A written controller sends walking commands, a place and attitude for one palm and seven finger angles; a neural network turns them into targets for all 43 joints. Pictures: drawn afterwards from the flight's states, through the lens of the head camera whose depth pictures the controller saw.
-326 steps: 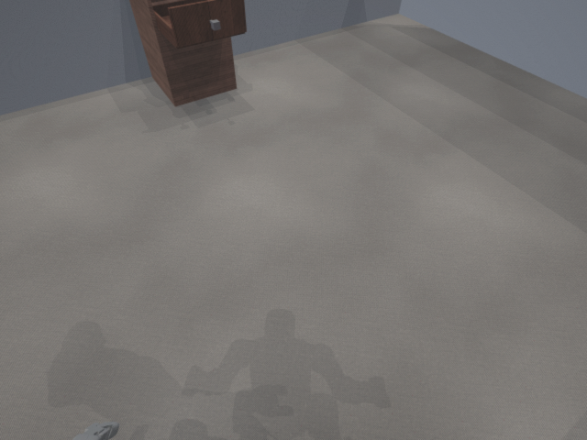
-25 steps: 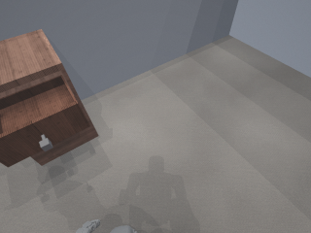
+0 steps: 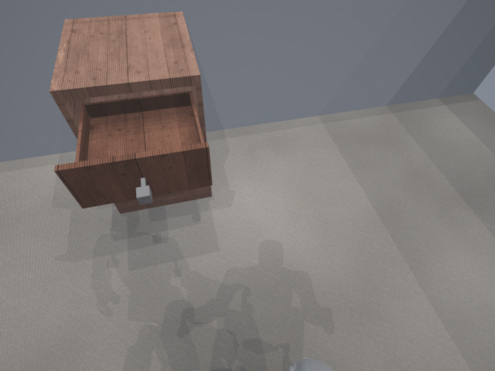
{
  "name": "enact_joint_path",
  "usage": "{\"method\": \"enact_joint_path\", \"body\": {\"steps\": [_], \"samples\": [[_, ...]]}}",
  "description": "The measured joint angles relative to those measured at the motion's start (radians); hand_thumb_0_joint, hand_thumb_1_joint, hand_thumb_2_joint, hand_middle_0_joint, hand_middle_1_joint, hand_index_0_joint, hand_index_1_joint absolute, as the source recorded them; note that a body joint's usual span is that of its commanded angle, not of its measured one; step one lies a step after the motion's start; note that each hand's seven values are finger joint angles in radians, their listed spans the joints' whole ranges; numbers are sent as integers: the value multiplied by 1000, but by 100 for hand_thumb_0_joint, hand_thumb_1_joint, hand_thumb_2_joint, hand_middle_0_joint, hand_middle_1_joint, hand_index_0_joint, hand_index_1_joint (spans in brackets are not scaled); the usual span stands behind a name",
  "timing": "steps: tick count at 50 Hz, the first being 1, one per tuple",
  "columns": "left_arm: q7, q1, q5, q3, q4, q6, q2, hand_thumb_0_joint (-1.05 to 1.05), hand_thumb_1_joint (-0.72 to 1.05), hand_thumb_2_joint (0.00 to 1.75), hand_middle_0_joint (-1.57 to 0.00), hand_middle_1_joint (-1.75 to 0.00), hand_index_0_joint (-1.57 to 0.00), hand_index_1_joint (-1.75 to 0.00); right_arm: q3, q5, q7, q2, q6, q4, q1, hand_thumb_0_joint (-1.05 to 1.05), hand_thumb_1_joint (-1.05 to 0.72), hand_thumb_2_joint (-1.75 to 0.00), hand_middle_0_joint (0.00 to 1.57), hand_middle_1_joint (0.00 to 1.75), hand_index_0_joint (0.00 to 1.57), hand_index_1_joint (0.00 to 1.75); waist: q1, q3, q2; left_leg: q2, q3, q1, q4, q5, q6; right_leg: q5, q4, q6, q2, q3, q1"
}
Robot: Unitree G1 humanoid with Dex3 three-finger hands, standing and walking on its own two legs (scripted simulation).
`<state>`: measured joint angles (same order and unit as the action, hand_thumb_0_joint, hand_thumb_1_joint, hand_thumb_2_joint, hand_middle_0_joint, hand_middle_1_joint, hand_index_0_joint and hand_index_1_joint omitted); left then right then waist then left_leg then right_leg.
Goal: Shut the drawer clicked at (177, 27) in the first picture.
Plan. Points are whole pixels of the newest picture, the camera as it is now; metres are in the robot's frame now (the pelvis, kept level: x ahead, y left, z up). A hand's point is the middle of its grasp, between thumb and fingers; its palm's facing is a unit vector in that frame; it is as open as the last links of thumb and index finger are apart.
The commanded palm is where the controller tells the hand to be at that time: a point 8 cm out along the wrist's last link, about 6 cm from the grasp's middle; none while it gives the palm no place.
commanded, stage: turn to face it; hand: left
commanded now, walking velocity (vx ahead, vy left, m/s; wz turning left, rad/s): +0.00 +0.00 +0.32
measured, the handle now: (144, 189) +0.56 +0.32 -0.22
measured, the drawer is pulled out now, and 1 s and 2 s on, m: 0.28 0.28 0.28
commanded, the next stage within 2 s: take the last steps up to it in 0.26 s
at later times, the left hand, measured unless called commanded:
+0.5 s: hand out of the picture +0.00 +0.15 -0.16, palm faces +0.23 -0.94 -0.24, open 7.3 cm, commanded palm none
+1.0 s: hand out of the picture +0.08 +0.23 -0.17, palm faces +0.26 -0.95 -0.19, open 7.3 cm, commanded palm none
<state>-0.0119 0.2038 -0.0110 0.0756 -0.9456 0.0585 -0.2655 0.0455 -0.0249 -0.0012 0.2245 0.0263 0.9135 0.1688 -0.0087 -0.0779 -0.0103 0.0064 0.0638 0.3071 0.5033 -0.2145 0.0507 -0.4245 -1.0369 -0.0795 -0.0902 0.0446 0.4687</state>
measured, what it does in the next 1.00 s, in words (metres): steps on the spot: right foot, then left foot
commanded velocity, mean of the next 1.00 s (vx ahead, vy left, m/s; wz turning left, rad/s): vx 0.20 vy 0.03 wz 0.13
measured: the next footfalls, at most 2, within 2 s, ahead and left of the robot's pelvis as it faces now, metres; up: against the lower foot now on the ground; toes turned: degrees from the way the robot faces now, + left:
right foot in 0.20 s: +0.06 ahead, -0.15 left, +0.00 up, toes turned +0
left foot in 0.64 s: -0.01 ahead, +0.10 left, +0.00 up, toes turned +19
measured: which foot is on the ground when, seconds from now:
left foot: down 0.00-0.20, up 0.22-0.62, down 0.64-1.00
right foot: up 0.00-0.18, down 0.20-0.64, up 0.66-1.00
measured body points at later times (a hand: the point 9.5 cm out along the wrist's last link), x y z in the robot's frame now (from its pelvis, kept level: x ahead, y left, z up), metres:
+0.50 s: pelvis +0.00 -0.05 +0.00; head +0.03 -0.06 +0.45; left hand -0.01 +0.19 -0.14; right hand +0.12 -0.28 -0.15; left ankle -0.06 +0.09 -0.69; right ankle +0.02 -0.15 -0.74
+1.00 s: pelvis +0.07 +0.04 +0.00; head +0.09 +0.04 +0.45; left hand +0.06 +0.28 -0.15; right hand +0.06 -0.19 -0.15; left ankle -0.04 +0.09 -0.74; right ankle +0.19 -0.07 -0.69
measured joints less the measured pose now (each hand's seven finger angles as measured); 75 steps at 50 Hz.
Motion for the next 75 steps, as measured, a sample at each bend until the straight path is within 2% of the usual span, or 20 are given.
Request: {"method": "enact_joint_path", "body": {"steps": [6,9,10,12,14,16,19,24,31,33,36,41,49,56,58,60,63,65,68,75], "samples": [[-6,-2,4,-14,4,0,12,0,91,89,-20,-29,-20,-30,0,-1,-5,-8,11,11,-3,0,-90,-90,20,30,21,30,11,-3,31,-10,-44,-14,-20,13,-21,-18,212,4,23,-12,-84],[-7,-2,8,-26,14,-17,29,0,91,89,-20,-29,-20,-30,4,3,-8,-8,20,21,-2,0,-90,-90,21,30,21,30,12,3,44,-17,-66,2,16,-1,-41,81,402,13,39,2,-167],[-8,3,5,-31,19,-28,34,0,91,89,-20,-29,-20,-30,6,7,-10,-7,22,23,1,0,-90,-90,21,30,21,30,10,8,45,-21,-71,16,45,-14,-49,130,470,38,40,6,-195],[-9,3,-3,-42,17,-41,60,0,91,89,-20,-29,-20,-30,14,11,-11,5,32,32,-3,0,-91,-90,20,30,20,30,10,6,70,-25,-92,59,171,-149,-60,130,458,82,44,28,-200],[-8,12,-5,-52,20,-45,82,0,91,89,-20,-30,-20,-30,22,9,-12,13,47,43,-5,0,-91,-90,20,30,20,30,9,10,76,-36,-97,115,363,-228,-67,121,466,94,34,45,-211],[-8,20,-6,-58,19,-45,100,0,91,89,-20,-30,-20,-30,28,7,-15,19,51,51,-9,0,-91,-90,20,30,20,30,9,11,77,-30,-88,150,513,-221,-77,130,493,94,28,59,-229],[-8,26,-8,-62,13,-48,115,0,91,89,-20,-30,-20,-30,29,8,-14,20,49,61,-9,0,-91,-90,20,30,20,29,11,9,63,-10,-72,149,571,-209,-96,146,522,96,15,80,-246],[-4,46,-13,-54,-5,-67,106,0,92,89,-20,-30,-21,-30,20,4,-17,16,48,82,-8,0,-91,-90,20,30,20,29,-9,12,35,19,-48,74,433,-228,-105,160,553,89,-1,112,-262],[7,115,-17,-34,-72,-68,58,0,92,89,-20,-30,-21,-30,4,4,-28,2,16,75,-13,1,-91,-90,20,30,20,29,-47,28,-13,25,17,-55,123,-198,-72,150,544,49,-41,143,-269],[11,139,-9,-28,-95,-51,45,0,91,89,-20,-30,-20,-30,0,1,-24,2,-11,61,-4,1,-91,-90,20,30,20,29,-42,39,-11,25,21,-97,16,-107,-52,85,467,39,-47,141,-242],[13,145,-13,-23,-129,-17,25,0,91,89,-20,-30,-20,-30,-11,-4,-12,-21,-34,56,22,0,-91,-90,20,30,20,29,-38,39,-26,11,35,-116,36,-113,-16,-53,210,62,-26,67,-143],[29,111,-13,-25,-129,-30,22,1,91,89,-20,-29,-20,-30,-29,4,6,-56,-53,97,110,0,-91,-90,20,30,20,30,-19,39,-19,-17,27,-219,-117,-72,1,89,-1,67,-14,33,7],[28,9,-7,-32,-96,-41,58,0,91,89,-20,-29,-20,-30,-32,8,17,-101,-72,195,238,0,-91,-90,20,30,20,30,11,25,-12,-53,24,-351,-240,-77,6,181,119,54,-18,27,83],[31,-84,-4,-38,-53,-60,97,0,91,89,-20,-29,-20,-30,-24,-1,21,-100,-71,248,299,0,-91,-90,20,30,20,30,59,-2,18,-28,32,-410,-167,-203,-29,184,373,106,25,63,-5],[30,-97,-8,-37,-36,-92,101,0,91,89,-20,-29,-20,-30,-22,7,18,-101,-68,262,309,0,-91,-90,20,30,20,30,53,-9,24,-6,31,-360,4,-277,-35,258,426,131,44,75,-53],[25,-104,-3,-38,-28,-117,111,0,91,89,-20,-29,-20,-30,-18,17,16,-96,-56,263,285,0,-91,-90,20,30,20,30,51,-26,35,7,-5,-220,351,-312,-24,221,382,146,54,91,-63],[13,-80,1,-43,-36,-116,125,0,91,89,-20,-29,-20,-30,-5,12,13,-77,-42,235,230,1,-91,-90,20,30,20,30,42,-22,44,21,-30,-22,659,-244,-17,192,434,148,67,102,-123],[0,-54,5,-36,-51,-115,133,-1,92,89,-20,-30,-20,-30,0,6,12,-62,-38,205,185,1,-91,-90,20,30,20,29,41,-8,50,48,-31,72,667,-188,-27,212,499,140,76,107,-165],[-10,-18,0,-25,-69,-115,112,-2,95,89,-20,-30,-20,-30,5,1,10,-50,-38,159,121,0,-91,-90,20,30,20,29,34,18,49,82,-22,151,543,-140,-52,228,572,142,81,106,-210],[3,55,-6,-36,-123,-97,94,-1,93,89,-20,-30,-20,-30,-3,4,-1,-44,-44,115,9,0,-91,-90,20,30,20,29,-11,42,39,84,-7,117,217,-71,-79,209,633,115,81,91,-291]]}}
